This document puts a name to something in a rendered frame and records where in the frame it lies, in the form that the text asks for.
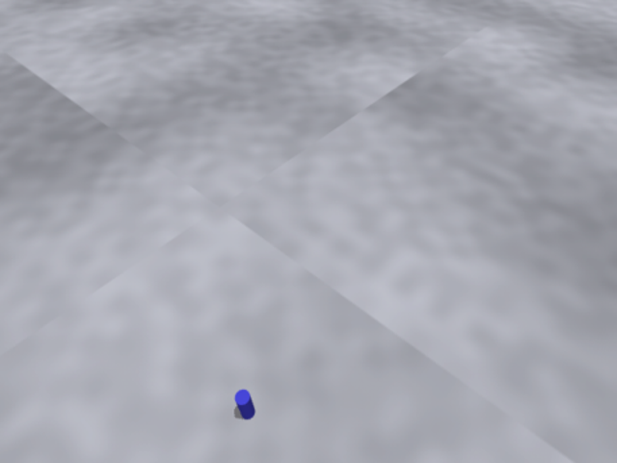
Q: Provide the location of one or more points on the can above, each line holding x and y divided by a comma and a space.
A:
245, 404

